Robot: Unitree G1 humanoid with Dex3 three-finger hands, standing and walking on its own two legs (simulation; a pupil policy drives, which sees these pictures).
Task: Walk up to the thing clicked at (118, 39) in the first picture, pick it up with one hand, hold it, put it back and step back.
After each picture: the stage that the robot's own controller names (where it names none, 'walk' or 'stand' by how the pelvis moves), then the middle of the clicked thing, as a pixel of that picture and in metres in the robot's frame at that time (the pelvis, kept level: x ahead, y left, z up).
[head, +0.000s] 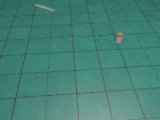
stand; (119, 37) +1.51 -0.38 -0.72
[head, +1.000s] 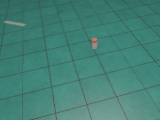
walk; (94, 43) +1.40 +0.04 -0.69
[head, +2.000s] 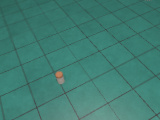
walk; (60, 77) +0.84 +0.33 -0.71
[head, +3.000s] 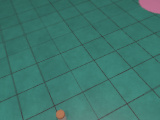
walk; (61, 116) +0.48 +0.26 -0.71
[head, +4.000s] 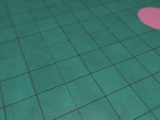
stand; out of the picture +0.34 +0.22 -0.71
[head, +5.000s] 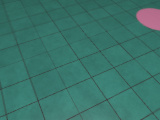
stand; out of the picture +0.32 +0.21 -0.72
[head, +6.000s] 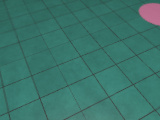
stand; out of the picture +0.32 +0.21 -0.72
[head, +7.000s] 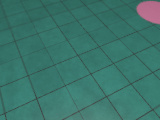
stand; out of the picture +0.29 +0.22 -0.72
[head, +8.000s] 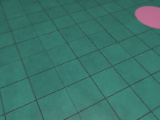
stand; out of the picture +0.31 +0.22 -0.72
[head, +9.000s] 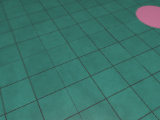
stand; out of the picture +0.31 +0.22 -0.73
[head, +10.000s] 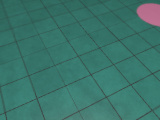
go down; out of the picture +0.31 +0.22 -0.72
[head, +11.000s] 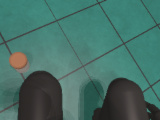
go down; (20, 63) +0.39 +0.27 -0.30
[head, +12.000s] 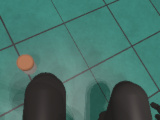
approach; (27, 65) +0.38 +0.27 -0.30
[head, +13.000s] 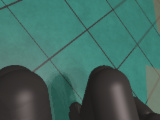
close in; out of the picture +0.35 +0.30 -0.21
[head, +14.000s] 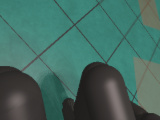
close; out of the picture +0.36 +0.31 -0.21
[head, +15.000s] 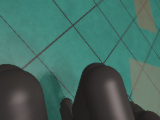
close; out of the picture +0.35 +0.32 -0.21
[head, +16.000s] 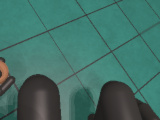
lift; out of the picture +0.30 +0.30 -0.10
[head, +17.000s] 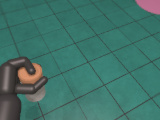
lift; (33, 83) +0.33 +0.19 +0.04
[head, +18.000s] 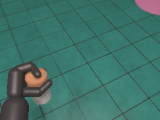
hold; (39, 86) +0.33 +0.17 +0.00
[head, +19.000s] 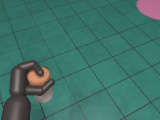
hold; (41, 85) +0.33 +0.17 +0.01
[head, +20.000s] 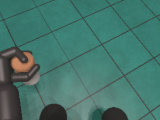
crouch; (27, 69) +0.38 +0.22 -0.07
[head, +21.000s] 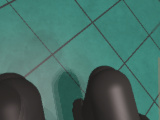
lower; out of the picture +0.37 +0.31 -0.21
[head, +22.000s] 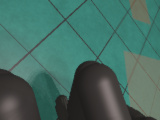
lower; out of the picture +0.38 +0.34 -0.22
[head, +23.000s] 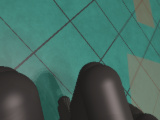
lower; out of the picture +0.37 +0.34 -0.22
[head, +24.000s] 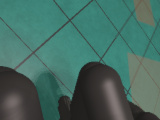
lower; out of the picture +0.37 +0.34 -0.22
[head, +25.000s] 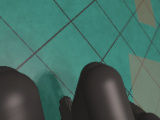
loosen; out of the picture +0.36 +0.33 -0.21
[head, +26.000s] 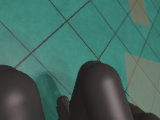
withdraw; out of the picture +0.36 +0.32 -0.22
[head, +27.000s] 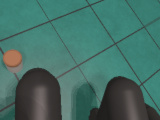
stand; (13, 62) +0.39 +0.29 -0.27
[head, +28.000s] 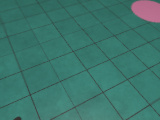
stand; out of the picture +0.33 +0.21 -0.64
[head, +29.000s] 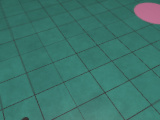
stand; out of the picture +0.36 +0.23 -0.66
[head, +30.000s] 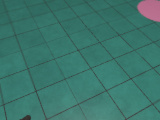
stand; out of the picture +0.35 +0.22 -0.67
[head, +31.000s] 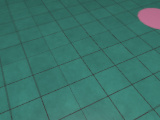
stand; out of the picture +0.37 +0.22 -0.72
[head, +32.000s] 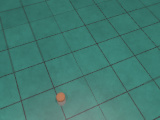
walk; (61, 99) +0.48 +0.16 -0.70
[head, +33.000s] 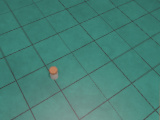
walk; (53, 73) +0.69 +0.24 -0.70
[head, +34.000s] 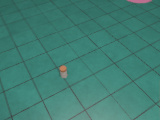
stand; (63, 72) +0.95 +0.28 -0.70
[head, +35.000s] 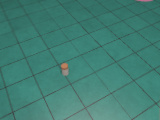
stand; (64, 69) +0.96 +0.24 -0.72
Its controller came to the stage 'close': yes
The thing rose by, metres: 0.71
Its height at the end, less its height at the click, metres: +0.00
